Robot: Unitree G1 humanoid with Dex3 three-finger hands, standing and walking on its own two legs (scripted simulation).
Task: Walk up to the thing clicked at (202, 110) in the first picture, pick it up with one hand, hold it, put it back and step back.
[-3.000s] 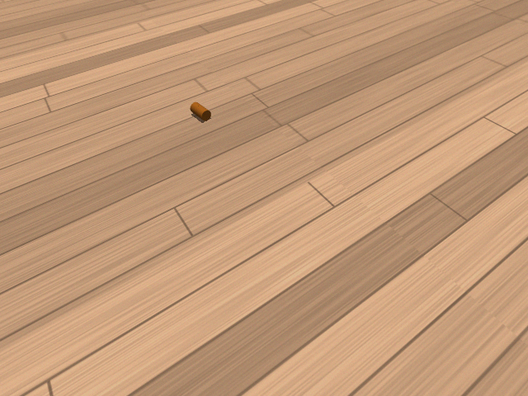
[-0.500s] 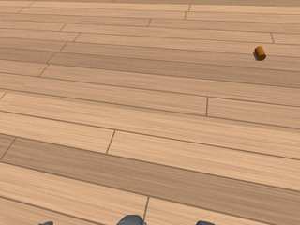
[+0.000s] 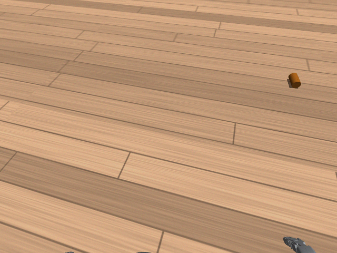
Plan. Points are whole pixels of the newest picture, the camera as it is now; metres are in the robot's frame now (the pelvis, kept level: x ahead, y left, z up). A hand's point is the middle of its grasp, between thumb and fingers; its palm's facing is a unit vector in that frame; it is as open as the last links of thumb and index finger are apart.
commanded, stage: walk up
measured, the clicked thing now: (294, 80) +1.56 -1.09 -0.72
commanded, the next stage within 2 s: stand in 0.28 s
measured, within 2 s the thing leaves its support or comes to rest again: neither
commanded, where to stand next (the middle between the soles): +0.06 -0.03 m, yaw -3 degrees
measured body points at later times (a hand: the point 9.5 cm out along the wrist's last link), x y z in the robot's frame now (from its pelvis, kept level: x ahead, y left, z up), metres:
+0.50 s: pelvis +0.00 -0.01 +0.02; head +0.01 -0.01 +0.47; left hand +0.07 +0.30 -0.11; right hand +0.10 -0.31 -0.11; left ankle +0.02 +0.13 -0.72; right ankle +0.01 -0.14 -0.72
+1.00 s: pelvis +0.00 -0.01 +0.02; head +0.01 -0.02 +0.47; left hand +0.08 +0.29 -0.11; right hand +0.07 -0.32 -0.11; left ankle +0.02 +0.13 -0.72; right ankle +0.01 -0.14 -0.72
